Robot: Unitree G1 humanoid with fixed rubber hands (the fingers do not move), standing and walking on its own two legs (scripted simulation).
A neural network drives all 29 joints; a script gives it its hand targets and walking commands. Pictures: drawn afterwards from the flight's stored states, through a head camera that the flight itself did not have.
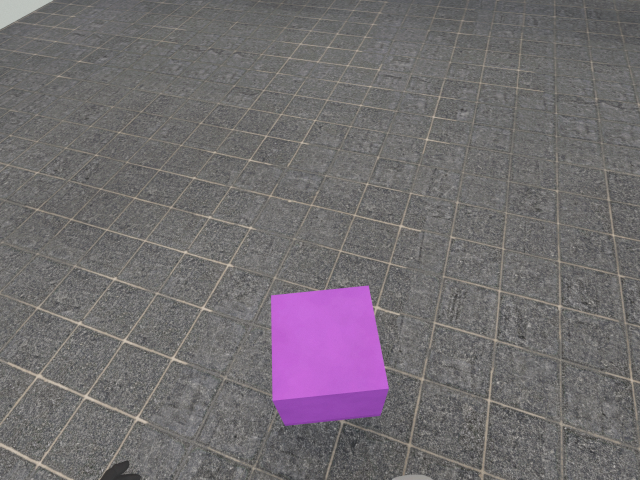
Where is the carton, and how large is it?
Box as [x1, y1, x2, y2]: [271, 286, 388, 425]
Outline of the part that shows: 368,286 271,295 272,399 285,425 373,416 380,414 388,387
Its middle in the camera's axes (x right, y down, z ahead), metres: +0.03 +0.33 +1.13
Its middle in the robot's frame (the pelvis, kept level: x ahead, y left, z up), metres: +0.50 +0.02 -0.63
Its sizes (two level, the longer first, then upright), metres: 0.297 0.287 0.263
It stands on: the floor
